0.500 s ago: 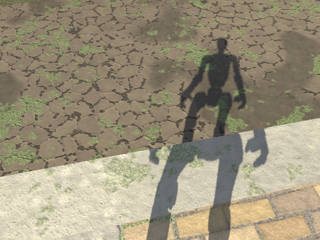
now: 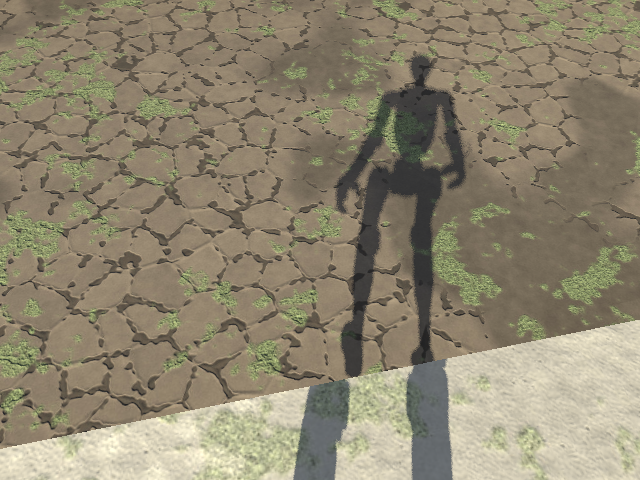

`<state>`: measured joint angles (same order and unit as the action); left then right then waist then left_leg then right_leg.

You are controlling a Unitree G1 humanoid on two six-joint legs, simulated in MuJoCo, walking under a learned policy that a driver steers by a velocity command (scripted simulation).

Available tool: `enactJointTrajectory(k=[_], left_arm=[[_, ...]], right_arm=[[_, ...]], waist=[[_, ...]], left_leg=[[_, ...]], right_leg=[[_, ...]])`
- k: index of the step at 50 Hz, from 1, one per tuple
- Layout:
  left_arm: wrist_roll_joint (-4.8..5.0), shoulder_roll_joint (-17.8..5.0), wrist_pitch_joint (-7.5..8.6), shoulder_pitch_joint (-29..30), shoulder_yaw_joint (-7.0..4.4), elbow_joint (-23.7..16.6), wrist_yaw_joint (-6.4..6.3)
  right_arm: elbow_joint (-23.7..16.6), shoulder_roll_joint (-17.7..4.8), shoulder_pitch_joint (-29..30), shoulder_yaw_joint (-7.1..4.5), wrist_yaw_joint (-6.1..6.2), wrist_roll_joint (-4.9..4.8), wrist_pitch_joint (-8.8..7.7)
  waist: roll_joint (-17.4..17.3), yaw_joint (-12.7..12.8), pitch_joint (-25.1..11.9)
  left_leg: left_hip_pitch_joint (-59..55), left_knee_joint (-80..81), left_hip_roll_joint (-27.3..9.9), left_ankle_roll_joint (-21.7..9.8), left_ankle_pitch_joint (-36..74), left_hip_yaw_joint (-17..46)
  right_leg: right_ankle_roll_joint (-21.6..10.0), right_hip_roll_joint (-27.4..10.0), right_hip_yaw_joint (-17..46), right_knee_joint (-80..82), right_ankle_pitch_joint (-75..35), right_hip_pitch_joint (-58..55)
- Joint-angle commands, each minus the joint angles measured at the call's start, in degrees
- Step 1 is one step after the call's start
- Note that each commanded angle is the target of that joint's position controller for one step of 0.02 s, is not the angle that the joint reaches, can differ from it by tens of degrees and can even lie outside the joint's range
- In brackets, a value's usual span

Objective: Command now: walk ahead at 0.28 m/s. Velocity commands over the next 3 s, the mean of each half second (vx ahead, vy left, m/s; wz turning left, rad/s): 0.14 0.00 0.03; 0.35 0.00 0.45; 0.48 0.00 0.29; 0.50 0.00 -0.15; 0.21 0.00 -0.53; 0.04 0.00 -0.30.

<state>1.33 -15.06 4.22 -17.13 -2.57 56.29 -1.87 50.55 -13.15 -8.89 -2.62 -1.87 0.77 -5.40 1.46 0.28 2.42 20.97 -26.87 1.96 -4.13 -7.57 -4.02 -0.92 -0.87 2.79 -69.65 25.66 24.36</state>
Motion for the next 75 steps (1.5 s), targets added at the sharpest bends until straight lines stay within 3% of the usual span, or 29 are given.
enactJointTrajectory(k=[1,7,11,14,15,16,22,26,28,30,32,35,39,41,42,43,44,46,48,51,59,61,63,64,65,66,69,72,75], left_arm=[[-0.40,-1.44,-1.34,-7.31,-1.22,-0.27,-0.97],[-1.31,-1.05,-3.74,0.00,-0.66,-1.28,-0.90],[-1.53,-1.96,-5.66,3.15,-0.87,-1.52,-1.06],[-2.40,-3.77,-5.52,1.29,-1.01,0.13,-0.93],[-1.78,-4.59,-5.58,3.27,-1.05,0.28,-0.95],[-1.15,-2.72,-5.63,5.00,-0.91,0.47,-0.89],[-1.07,-2.58,-4.07,3.49,-1.47,3.63,-1.91],[-0.59,-3.32,-4.28,2.23,-2.57,3.07,-3.17],[-0.27,-4.61,-3.68,0.33,-3.40,2.33,-3.36],[-0.77,-7.25,-2.52,-3.60,-4.45,2.42,-2.90],[-1.62,-6.00,-0.95,-5.24,-4.21,1.03,-2.99],[-0.82,-5.21,-1.23,0.96,-3.80,-1.50,-2.57],[-1.15,-7.94,-2.12,7.24,-4.40,-1.94,-1.11],[-0.68,-6.05,-2.05,7.24,-3.71,-2.08,-0.60],[-5.23,-5.84,-2.42,7.20,-3.28,-4.16,0.20],[-4.92,0.38,-2.66,10.48,-1.76,-9.74,0.26],[-4.06,-1.74,-3.31,13.34,-1.75,-13.26,0.23],[-2.72,-3.70,-3.23,12.99,-1.79,-13.47,0.38],[-3.48,-3.04,-4.11,7.11,-1.84,-11.97,0.66],[-3.62,-2.17,-5.88,8.67,-1.44,-14.51,0.98],[-2.23,0.67,-3.64,17.19,0.62,-19.64,2.24],[-1.50,-0.69,-3.16,12.84,0.14,-19.80,2.65],[-2.31,-0.89,-2.61,0.69,-0.15,-16.35,2.07],[-3.42,-5.73,-2.34,-7.85,-1.34,-15.44,1.66],[-2.36,-9.59,-3.45,-8.19,-2.07,-16.20,1.77],[-0.44,-8.11,-4.26,-6.26,-2.07,-16.29,2.05],[-2.41,-1.23,-3.28,4.01,0.46,-19.22,1.95],[-1.62,-1.20,-2.09,5.95,1.28,-20.40,2.11],[-1.43,-2.99,-2.85,4.80,1.38,-19.96,2.40]], right_arm=[[-0.84,-2.18,-2.00,0.05,0.10,1.50,-0.75],[1.90,-6.92,-2.75,-0.95,2.07,0.88,1.00],[3.77,-5.29,-2.89,-0.57,2.68,-0.10,2.64],[6.35,-3.55,-9.13,-0.74,2.97,-0.44,3.61],[7.56,-3.39,-14.74,-1.16,3.19,-0.55,3.99],[7.69,-2.86,-13.56,-0.95,3.65,-0.50,4.50],[6.24,-3.13,-9.14,-1.27,4.42,-1.49,6.64],[2.57,-3.18,-6.64,-1.95,5.23,-2.06,7.63],[0.28,-2.18,-5.28,-2.02,5.79,-2.10,7.18],[-1.96,-0.16,-4.04,-1.85,5.59,-2.60,5.81],[-4.36,-1.76,-0.64,-2.44,4.51,-2.51,5.03],[-5.71,-1.09,-1.78,-2.58,3.96,-2.90,5.64],[-3.25,-0.21,-9.20,-2.76,3.10,-2.69,6.10],[-0.80,-3.05,-15.75,-4.59,3.47,-1.53,6.97],[-0.92,-6.84,-24.77,-4.99,2.89,3.11,6.71],[-3.04,-13.04,-22.79,-4.83,3.17,2.04,6.28],[-4.79,-13.93,-19.75,-5.29,3.26,0.10,6.72],[-6.35,-9.62,-14.69,-3.96,3.86,0.79,6.33],[-8.28,-6.30,-10.47,-2.64,3.98,1.09,5.64],[-9.33,-6.62,-11.99,-2.43,4.03,0.02,4.25],[-10.84,-7.62,-21.66,-2.66,3.94,-0.06,6.12],[-11.81,-8.30,-18.53,-2.71,4.23,-0.42,6.84],[-13.70,-8.38,-12.16,-2.56,4.10,-1.68,6.56],[-15.39,-5.93,-11.07,-2.02,3.75,-2.94,5.81],[-16.74,-4.38,-13.05,-1.76,3.65,-3.16,5.98],[-15.77,-7.95,-12.47,-2.75,4.19,-1.15,6.39],[-14.96,-5.23,-10.91,-1.80,3.82,-0.64,6.72],[-15.96,-5.68,-6.97,-1.60,4.65,-0.26,8.51],[-15.87,-3.97,-5.33,-0.35,4.68,-0.17,9.14]], waist=[[-5.89,1.99,-7.25],[-6.44,1.53,-8.80],[-5.53,1.27,-4.64],[-0.12,-0.56,-2.88],[5.29,-4.07,-2.58],[6.03,-3.05,-0.56],[0.05,-0.64,-0.97],[-0.79,0.81,-0.84],[0.92,2.34,1.53],[8.38,3.85,1.22],[5.60,5.69,0.32],[5.38,2.70,-0.19],[6.11,-2.94,-0.73],[-0.70,-5.81,-2.73],[-12.47,-11.64,-6.33],[-26.39,-7.96,-5.86],[-15.71,-7.69,-7.32],[-6.60,-3.87,-1.83],[-6.92,0.42,-2.86],[-6.15,1.57,-2.92],[-6.74,-5.01,-2.24],[-7.58,-2.63,-1.64],[-4.59,4.25,-3.87],[4.67,7.54,-9.94],[14.26,5.72,-11.55],[11.19,5.07,-7.08],[6.05,-1.14,-2.73],[5.65,-1.35,-4.93],[3.40,-2.18,-7.63]], left_leg=[[-7.90,8.82,-14.76,-10.22,43.95,10.48],[-7.34,8.19,-12.40,-8.25,43.04,4.88],[-5.57,8.47,-13.98,-7.78,23.56,9.02],[-2.80,5.34,-7.16,-1.97,-1.75,7.66],[-0.88,7.52,-4.29,-0.33,-10.22,6.73],[-1.93,8.94,-3.64,0.42,-12.78,5.84],[-5.58,6.57,-3.92,0.45,-0.90,5.83],[0.73,3.55,-2.86,-2.04,-20.41,7.81],[8.39,-2.37,-1.93,-2.89,-28.07,7.85],[16.29,-18.84,-0.05,-1.42,-22.57,2.43],[26.07,-39.02,-5.00,-0.28,-27.89,8.25],[23.60,-33.25,-9.30,0.86,-22.19,8.30],[-5.83,-18.04,-3.47,0.83,-8.00,-3.95],[-16.61,-11.73,2.58,-0.62,-6.19,-8.07],[-23.47,-3.39,-1.54,-2.04,-14.29,2.89],[-23.66,7.75,-17.49,-8.05,-4.90,35.27],[-21.62,15.27,-22.89,-14.53,-13.27,46.61],[-13.97,10.04,-19.57,-13.41,-13.79,37.18],[-6.63,6.73,-13.17,-10.12,-7.98,27.72],[-3.30,6.70,-10.53,-10.69,-4.02,24.99],[-8.49,2.81,-10.08,-10.28,14.26,23.27],[-7.55,1.68,-10.21,-8.85,11.23,24.70],[-1.13,-8.49,-6.72,-5.27,14.24,21.30],[5.30,-26.70,-0.56,-1.54,5.64,15.10],[18.29,-39.82,8.14,0.75,-25.57,11.02],[23.76,-45.55,8.01,1.51,-23.49,16.13],[15.65,-44.13,3.87,4.66,-15.29,16.42],[8.25,-36.86,3.30,7.72,-13.04,15.69],[4.05,-26.01,1.45,7.43,-9.31,13.18]], right_leg=[[0.88,-4.20,2.25,4.97,-3.58,0.57],[1.95,-2.83,-0.51,26.62,-16.70,-6.19],[0.19,-3.17,0.05,33.37,-16.23,-9.15],[-2.21,-5.92,2.38,43.05,-37.64,-16.70],[-3.59,-6.58,3.00,42.21,-35.45,-17.93],[-3.03,-5.46,2.97,44.14,-26.22,-14.73],[-1.55,-3.54,0.68,44.53,-25.24,-15.73],[-2.96,-3.17,-0.72,43.55,-1.88,-15.40],[-5.84,-7.27,4.67,46.75,9.51,-15.67],[-11.62,-18.87,19.27,53.83,9.44,-21.20],[-15.72,-25.63,26.14,53.92,1.05,-23.76],[-9.64,-20.53,13.11,54.21,0.90,-20.07],[-5.58,-13.00,-5.89,48.14,-5.81,-0.53],[-2.81,-9.90,-10.39,34.42,-8.76,3.71],[-0.07,-5.60,-14.67,10.79,-4.96,8.70],[2.73,1.21,-8.11,-3.69,12.03,23.85],[3.20,-0.85,-1.32,-6.93,6.10,28.22],[2.76,-4.48,-0.45,-5.59,-2.16,27.03],[3.06,-4.60,-0.21,-1.45,-5.99,18.98],[3.21,-2.53,-1.83,3.55,-11.31,16.20],[0.41,1.46,-6.22,23.44,-11.87,8.11],[-0.60,1.94,-4.72,28.42,-7.92,2.04],[-2.60,2.12,-2.83,38.30,-14.45,-15.23],[-5.46,-7.91,11.03,41.63,-14.12,-26.97],[-9.09,-19.40,32.61,49.79,-8.81,-31.57],[-11.24,-20.05,38.40,49.90,-6.94,-26.33],[-8.85,-12.86,18.74,49.15,-17.87,-10.19],[-10.19,-11.49,11.88,49.79,-39.01,-6.21],[-8.36,-9.26,6.11,47.67,-43.32,-8.58]])
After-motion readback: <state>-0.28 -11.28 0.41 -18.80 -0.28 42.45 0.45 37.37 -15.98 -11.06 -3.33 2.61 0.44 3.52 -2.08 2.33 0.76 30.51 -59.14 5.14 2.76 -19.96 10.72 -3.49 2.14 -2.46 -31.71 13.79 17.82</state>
